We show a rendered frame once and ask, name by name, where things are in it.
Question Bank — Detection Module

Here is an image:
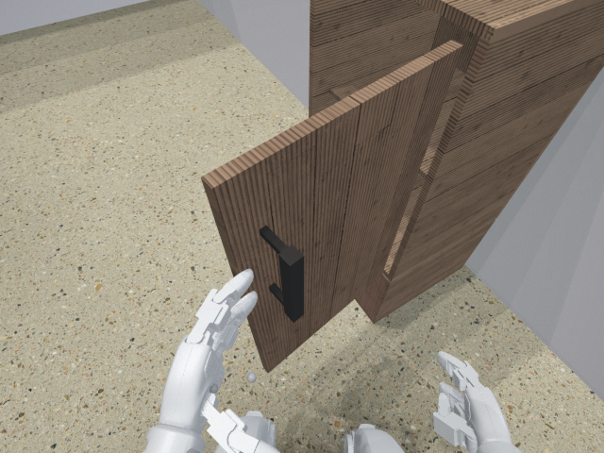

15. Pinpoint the robot right thigh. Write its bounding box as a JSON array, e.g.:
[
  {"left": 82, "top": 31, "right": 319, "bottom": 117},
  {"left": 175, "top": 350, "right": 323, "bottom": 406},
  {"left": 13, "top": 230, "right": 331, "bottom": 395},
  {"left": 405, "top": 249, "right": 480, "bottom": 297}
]
[{"left": 344, "top": 428, "right": 405, "bottom": 453}]

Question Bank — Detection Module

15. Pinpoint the handle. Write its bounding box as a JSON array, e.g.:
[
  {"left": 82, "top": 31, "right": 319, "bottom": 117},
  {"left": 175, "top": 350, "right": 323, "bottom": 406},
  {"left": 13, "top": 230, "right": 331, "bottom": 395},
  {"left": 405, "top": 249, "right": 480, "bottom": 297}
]
[{"left": 260, "top": 226, "right": 304, "bottom": 323}]

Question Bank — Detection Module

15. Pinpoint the robot right hand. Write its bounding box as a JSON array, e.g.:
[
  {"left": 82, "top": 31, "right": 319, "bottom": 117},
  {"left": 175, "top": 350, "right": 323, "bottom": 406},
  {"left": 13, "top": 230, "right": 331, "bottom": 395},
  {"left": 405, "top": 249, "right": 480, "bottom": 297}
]
[{"left": 433, "top": 351, "right": 512, "bottom": 453}]

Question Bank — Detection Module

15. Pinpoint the robot left hand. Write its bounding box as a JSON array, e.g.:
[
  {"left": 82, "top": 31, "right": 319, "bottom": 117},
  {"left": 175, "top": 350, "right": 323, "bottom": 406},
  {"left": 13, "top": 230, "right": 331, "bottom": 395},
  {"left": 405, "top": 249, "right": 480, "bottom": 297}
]
[{"left": 159, "top": 269, "right": 280, "bottom": 453}]

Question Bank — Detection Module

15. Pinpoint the robot left thigh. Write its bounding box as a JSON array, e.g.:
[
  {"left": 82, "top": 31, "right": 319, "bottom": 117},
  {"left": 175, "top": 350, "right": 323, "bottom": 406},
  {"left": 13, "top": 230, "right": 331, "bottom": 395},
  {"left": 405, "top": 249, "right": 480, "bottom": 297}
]
[{"left": 214, "top": 416, "right": 276, "bottom": 453}]

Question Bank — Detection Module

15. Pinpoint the robot thigh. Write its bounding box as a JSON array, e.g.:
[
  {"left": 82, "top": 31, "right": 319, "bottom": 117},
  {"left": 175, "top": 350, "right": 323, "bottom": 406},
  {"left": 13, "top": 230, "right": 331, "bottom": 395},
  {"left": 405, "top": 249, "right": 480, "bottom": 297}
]
[
  {"left": 344, "top": 428, "right": 405, "bottom": 453},
  {"left": 214, "top": 416, "right": 276, "bottom": 453}
]

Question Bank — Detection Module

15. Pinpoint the cupboard door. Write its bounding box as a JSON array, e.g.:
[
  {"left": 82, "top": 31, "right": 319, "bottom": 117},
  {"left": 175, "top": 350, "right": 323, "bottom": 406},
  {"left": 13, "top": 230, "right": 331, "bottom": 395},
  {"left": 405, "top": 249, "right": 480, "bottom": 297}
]
[{"left": 201, "top": 40, "right": 463, "bottom": 373}]

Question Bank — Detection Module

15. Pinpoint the left robot forearm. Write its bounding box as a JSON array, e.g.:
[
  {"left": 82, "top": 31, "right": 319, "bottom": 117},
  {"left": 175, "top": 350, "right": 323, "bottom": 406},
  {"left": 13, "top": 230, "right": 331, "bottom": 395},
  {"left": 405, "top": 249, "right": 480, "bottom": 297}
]
[{"left": 143, "top": 425, "right": 206, "bottom": 453}]

